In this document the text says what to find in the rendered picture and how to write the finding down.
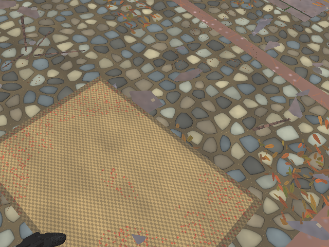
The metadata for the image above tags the robot left hand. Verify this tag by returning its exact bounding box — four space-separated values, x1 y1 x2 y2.
16 232 66 247

